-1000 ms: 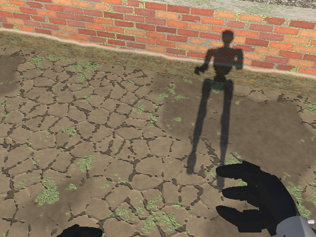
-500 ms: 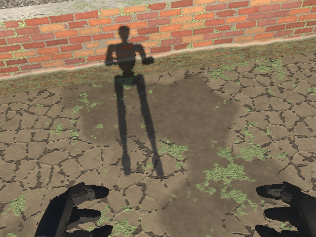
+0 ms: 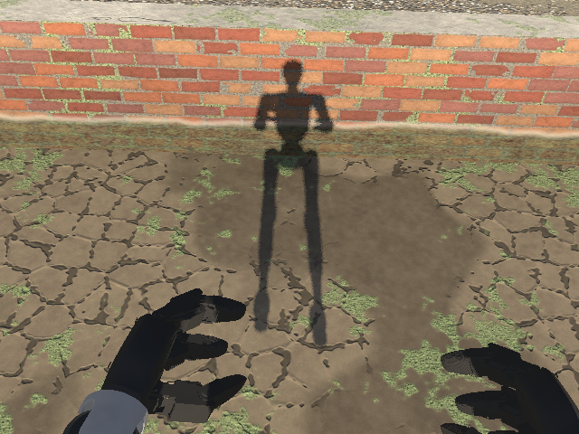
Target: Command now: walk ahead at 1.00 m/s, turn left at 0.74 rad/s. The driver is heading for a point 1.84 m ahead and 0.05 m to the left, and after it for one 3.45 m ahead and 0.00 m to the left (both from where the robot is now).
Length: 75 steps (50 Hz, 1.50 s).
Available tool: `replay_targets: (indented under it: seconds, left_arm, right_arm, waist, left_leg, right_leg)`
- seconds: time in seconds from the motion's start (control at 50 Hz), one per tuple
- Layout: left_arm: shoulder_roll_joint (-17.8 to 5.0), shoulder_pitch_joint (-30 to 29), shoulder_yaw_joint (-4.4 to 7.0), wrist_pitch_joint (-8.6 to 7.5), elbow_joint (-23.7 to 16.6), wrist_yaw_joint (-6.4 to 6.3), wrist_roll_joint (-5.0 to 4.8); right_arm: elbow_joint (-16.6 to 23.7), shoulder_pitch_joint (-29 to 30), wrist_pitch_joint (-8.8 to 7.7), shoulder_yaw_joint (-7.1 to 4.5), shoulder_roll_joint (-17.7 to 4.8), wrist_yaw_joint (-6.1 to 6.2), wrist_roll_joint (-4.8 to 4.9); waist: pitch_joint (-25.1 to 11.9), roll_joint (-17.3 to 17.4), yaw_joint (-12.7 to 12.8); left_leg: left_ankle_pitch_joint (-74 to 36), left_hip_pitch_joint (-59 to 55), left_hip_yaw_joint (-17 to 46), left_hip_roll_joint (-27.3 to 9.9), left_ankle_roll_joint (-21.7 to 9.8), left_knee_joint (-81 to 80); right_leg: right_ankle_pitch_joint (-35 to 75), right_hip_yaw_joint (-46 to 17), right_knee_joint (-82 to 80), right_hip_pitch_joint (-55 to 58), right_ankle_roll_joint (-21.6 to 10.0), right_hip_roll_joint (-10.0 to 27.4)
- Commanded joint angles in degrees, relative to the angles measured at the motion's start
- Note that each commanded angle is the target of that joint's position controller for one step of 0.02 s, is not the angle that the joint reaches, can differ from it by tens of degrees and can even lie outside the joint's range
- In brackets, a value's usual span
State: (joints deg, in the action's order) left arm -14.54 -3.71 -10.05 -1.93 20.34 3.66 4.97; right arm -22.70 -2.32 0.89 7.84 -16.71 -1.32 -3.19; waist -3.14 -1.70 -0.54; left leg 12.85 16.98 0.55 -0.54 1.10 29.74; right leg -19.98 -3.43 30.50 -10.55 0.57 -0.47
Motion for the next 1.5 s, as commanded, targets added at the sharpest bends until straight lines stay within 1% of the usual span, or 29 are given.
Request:
replay_targets:
  seconds: [0.02, 0.08, 0.12, 0.14, 0.18, 0.2, 0.26, 0.32, 0.34, 0.42, 0.48, 0.5, 0.58, 0.64, 0.66, 0.68, 0.74, 0.82, 0.94, 1.06, 1.1, 1.14, 1.16, 1.2, 1.24, 1.36, 1.46, 1.48, 1.5]
  left_arm:
    - [-5.2, -6.4, 3.35, -0.81, -5.3, -1.13, 0.06]
    - [-5.3, -4.9, 4.14, -0.39, -4.6, -2.08, 0.47]
    - [-5.9, -3.0, 5.01, -0.27, -3.3, -2.56, 0.5]
    - [-6.0, -2.3, 5.35, -0.65, -2.6, -2.68, 1.05]
    - [-6.7, -1.5, 6.14, -0.53, -1.6, -3.08, 1.1]
    - [-7.3, -1.4, 6.64, -0.66, -1.0, -3.42, 0.99]
    - [-7.4, -0.7, 7.38, -0.19, -0.1, -4.16, 1.17]
    - [-8.2, 1.4, 8.66, 0.78, 1.8, -5.09, 0.7]
    - [-8.2, 2.3, 9.06, 0.9, 2.4, -5.36, -0.18]
    - [-3.7, 2.6, 6.89, -0.66, 1.4, -4.93, -0.33]
    - [-3.5, 3.5, 5.95, -1.25, 0.5, -4.86, 0.28]
    - [-3.9, 3.9, 5.77, -1.24, 0.6, -4.9, -0.04]
    - [-5.0, 4.1, 4.59, -0.68, 1.1, -4.79, -1.02]
    - [-5.8, 2.6, 4.12, 0.32, 0.9, -4.68, -1.35]
    - [-6.2, 2.7, 4.3, 0.73, 0.6, -4.63, -1.94]
    - [-6.3, 2.8, 4.16, 1.55, 0.2, -4.76, -1.91]
    - [-5.3, 2.3, 3.8, 2.78, -1.1, -4.36, -1.12]
    - [-6.1, 2.0, 4.21, 2.98, -2.3, -3.13, -1.57]
    - [-7.4, 0.9, 5.06, 3.13, -3.9, -2.19, -2.36]
    - [-8.2, -0.1, 5.81, 3.82, -5.3, -2.0, -3.24]
    - [-8.5, -0.4, 6.17, 3.77, -6.0, -1.67, -4.19]
    - [-8.7, -0.1, 6.57, 3.86, -6.1, -1.52, -4.51]
    - [-8.9, 0.0, 6.66, 3.7, -6.1, -1.61, -5.25]
    - [-6.5, -1.7, 5.21, 3.07, -6.7, -1.57, -4.19]
    - [-4.8, -4.3, 3.91, 2.34, -7.2, -0.97, -3.75]
    - [-4.1, -8.0, 2.4, 0.63, -6.9, 0.3, -2.55]
    - [-3.6, -8.2, 1.72, -0.59, -6.4, 0.89, -0.94]
    - [-3.6, -7.0, 1.55, -0.38, -5.7, 1.02, -0.55]
    - [-3.8, -6.0, 1.59, -0.2, -4.6, 1.04, -0.95]
  right_arm:
    - [6.4, 7.5, -0.48, -2.83, -6.1, -0.15, 0.22]
    - [7.1, 7.7, -0.06, -3.23, -6.3, -0.44, 0.24]
    - [7.4, 8.0, -0.01, -3.51, -6.3, -0.56, 0.72]
    - [7.5, 8.6, 0.02, -3.8, -6.6, -0.57, 0.93]
    - [7.9, 8.7, 0.17, -4.01, -6.4, -0.89, 1.45]
    - [8.0, 8.6, 0.26, -4.41, -6.7, -1.03, 2.16]
    - [8.0, 7.0, 0.75, -5.04, -7.2, -1.06, 2.76]
    - [7.7, 4.9, 1.85, -5.65, -6.1, -0.35, 2.73]
    - [7.1, 3.4, 1.86, -6.2, -6.7, -0.16, 3.29]
    - [8.5, 7.3, 1.14, -4.06, -3.1, -0.06, 2.14]
    - [9.0, 11.4, -0.73, -3.42, -4.0, -0.89, 2.21]
    - [8.8, 11.8, -1.2, -3.27, -4.1, -1.06, 1.97]
    - [8.3, 12.2, -2.2, -1.94, -2.2, -1.23, 1.02]
    - [7.8, 11.0, -3.18, -1.33, -1.8, -1.79, 0.17]
    - [7.5, 11.1, -3.4, -1.5, -2.3, -2.09, 0.12]
    - [7.7, 11.5, -3.68, -1.32, -2.5, -2.36, 0.11]
    - [8.8, 13.1, -4.1, -0.88, -1.9, -2.42, -0.81]
    - [9.1, 12.5, -3.78, -1.27, -2.2, -1.58, -1.8]
    - [8.1, 11.2, -3.53, -3.19, -4.0, 0.32, -1.71]
    - [6.2, 9.0, -3.92, -4.81, -4.9, 1.11, -2.03]
    - [5.5, 8.8, -3.81, -5.41, -5.4, 1.43, -1.98]
    - [5.0, 8.6, -3.73, -5.85, -5.5, 1.72, -1.99]
    - [4.6, 8.0, -3.38, -6.05, -5.2, 1.69, -2.4]
    - [4.7, 8.0, -3.5, -5.09, -3.1, 1.19, -2.63]
    - [5.4, 8.6, -3.94, -4.15, -2.0, 0.77, -2.35]
    - [5.7, 7.2, -2.82, -2.63, -3.9, 1.2, -1.46]
    - [5.4, 7.2, -1.95, -1.91, -4.9, 1.03, -0.27]
    - [5.7, 7.0, -1.52, -1.51, -4.3, 1.04, -0.73]
    - [5.1, 5.6, -1.16, -1.48, -3.9, 0.95, -0.78]
  waist:
    - [-5.9, 0.2, 0.8]
    - [-6.2, 0.6, 1.0]
    - [-7.4, 1.5, 1.2]
    - [-8.5, 2.2, 1.5]
    - [-8.0, 2.8, 1.3]
    - [-7.9, 2.0, 1.0]
    - [-7.8, 2.8, 0.2]
    - [-6.8, 2.5, -0.6]
    - [-6.4, 3.4, -0.6]
    - [-4.2, 8.2, -0.2]
    - [-2.5, 9.3, 0.2]
    - [-3.0, 9.0, 0.1]
    - [-3.8, 3.6, -0.6]
    - [-3.2, 1.2, -1.9]
    - [-2.5, 2.4, -1.7]
    - [-1.1, 3.7, -1.4]
    - [-2.3, 4.3, -0.4]
    - [-2.7, 3.0, 0.2]
    - [-3.8, 1.7, 0.8]
    - [-4.9, -0.5, 1.1]
    - [-5.1, -0.8, 1.2]
    - [-5.0, -1.3, 1.5]
    - [-6.1, -2.2, 1.4]
    - [-7.6, -3.3, 1.3]
    - [-6.5, -4.5, 1.1]
    - [-4.6, -2.2, 1.1]
    - [-4.8, 0.4, 2.1]
    - [-5.1, 0.7, 2.0]
    - [-6.1, 0.5, 1.0]
  left_leg:
    - [-10.2, -1.8, 10.1, -4.7, -1.8, -1.9]
    - [-13.8, 1.3, 11.2, -3.7, -2.1, -0.4]
    - [-16.8, 2.5, 11.9, -3.2, -2.7, 0.4]
    - [-17.5, 3.3, 12.0, -3.1, -3.2, 0.7]
    - [-19.3, 4.7, 12.5, -2.4, -3.4, 1.7]
    - [-19.5, 5.2, 12.9, -2.1, -3.3, 2.3]
    - [-21.9, 6.6, 13.7, -0.7, -3.7, 3.2]
    - [-23.5, 8.9, 12.8, 1.0, -4.0, 4.6]
    - [-22.2, 9.3, 13.5, 1.3, -3.8, 4.1]
    - [0.1, 9.3, 21.9, -0.6, -3.3, -7.9]
    - [7.8, 9.5, 23.9, -1.5, -1.2, -11.7]
    - [8.7, 8.2, 23.4, -1.6, -0.7, -11.6]
    - [4.8, 1.0, 17.3, -1.5, 1.0, -6.6]
    - [-0.7, -0.8, 12.7, -2.2, 1.2, -3.6]
    - [-1.8, -0.6, 12.0, -2.7, 1.1, -3.9]
    - [-2.7, 0.1, 11.6, -3.0, 1.2, -4.7]
    - [-6.2, -2.3, 9.7, -4.5, 0.8, -4.0]
    - [-7.5, -7.1, 7.1, -5.7, 0.6, -2.6]
    - [-11.5, -13.1, 2.6, -7.1, 0.5, -0.5]
    - [-11.8, -16.9, -2.0, -7.6, 0.1, 0.8]
    - [-10.3, -18.2, -3.0, -7.4, 0.2, 1.0]
    - [-9.3, -19.2, -4.2, -7.3, 0.1, 1.4]
    - [-9.7, -20.3, -4.5, -7.5, -0.5, 1.7]
    - [-7.2, -20.0, -4.8, -7.4, 0.0, 1.0]
    - [-3.8, -18.9, -4.3, -7.6, 0.9, -0.7]
    - [-3.4, -14.2, -1.5, -9.7, 0.1, -6.1]
    - [-3.6, -9.9, 3.5, -8.8, -1.0, -7.4]
    - [-6.0, -11.1, 3.7, -8.8, -1.1, -6.8]
    - [-6.8, -12.2, 3.9, -8.7, -1.2, -6.7]
  right_leg:
    - [19.3, -3.2, -3.1, 1.6, 0.6, 7.0]
    - [22.6, -0.5, -2.0, 5.1, 0.7, 7.1]
    - [22.7, 1.3, -1.8, 7.5, 0.8, 7.3]
    - [20.7, 2.4, -1.7, 8.9, 0.6, 7.2]
    - [19.3, 4.3, -1.6, 9.7, 0.5, 7.3]
    - [18.4, 5.3, -1.5, 9.7, 0.5, 7.2]
    - [17.0, 7.6, -0.4, 10.3, -0.2, 7.3]
    - [11.7, 10.5, 0.1, 11.6, -0.9, 8.1]
    - [7.6, 11.1, 0.7, 11.2, -1.0, 7.6]
    - [-2.1, 9.3, -1.0, 9.9, -0.2, 5.9]
    - [1.6, 7.0, -3.6, 10.0, -1.4, 7.2]
    - [2.2, 6.4, -4.6, 9.8, -1.6, 7.8]
    - [0.6, 2.4, -9.7, 4.1, -2.8, 10.3]
    - [-0.5, -1.6, -10.7, 0.9, -3.4, 9.7]
    - [-0.6, -2.3, -10.1, 0.0, -3.3, 8.9]
    - [0.0, -2.9, -9.4, -0.5, -2.8, 8.3]
    - [0.1, -4.9, -7.4, -2.8, -1.9, 7.1]
    - [-1.2, -7.8, -6.3, -8.7, -1.5, 5.8]
    - [2.2, -11.0, -4.1, -14.2, -1.8, 4.5]
    - [12.1, -14.5, -1.7, -16.1, -2.7, 3.4]
    - [15.1, -15.6, -1.1, -16.8, -2.9, 3.1]
    - [18.4, -16.3, -0.6, -17.6, -3.3, 2.4]
    - [21.9, -16.6, 0.0, -17.9, -3.5, 2.2]
    - [19.8, -17.5, -2.6, -16.1, -3.0, 2.8]
    - [13.4, -18.5, -5.8, -15.2, -2.1, 3.3]
    - [6.3, -15.2, -6.1, -11.2, 0.2, 3.7]
    - [7.2, -11.2, -4.7, -7.0, 0.5, 4.9]
    - [8.9, -11.4, -5.3, -7.5, 0.6, 5.1]
    - [10.4, -11.8, -6.3, -6.8, 0.4, 5.5]
